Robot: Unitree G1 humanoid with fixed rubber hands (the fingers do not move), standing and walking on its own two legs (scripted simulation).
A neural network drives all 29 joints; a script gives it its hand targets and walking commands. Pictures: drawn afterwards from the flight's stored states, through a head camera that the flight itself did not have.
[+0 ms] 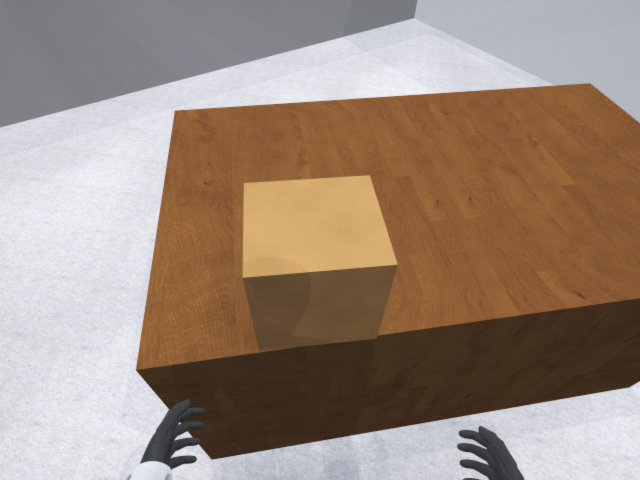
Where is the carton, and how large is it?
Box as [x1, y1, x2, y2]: [243, 175, 397, 350]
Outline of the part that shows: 369,175 244,183 243,281 259,350 376,338 397,264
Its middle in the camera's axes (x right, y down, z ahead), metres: -0.01 +0.04 +0.64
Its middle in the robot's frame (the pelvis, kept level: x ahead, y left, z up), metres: +0.44 +0.03 -0.04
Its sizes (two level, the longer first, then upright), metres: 0.202 0.183 0.211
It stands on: a pedestal, 0.64 m high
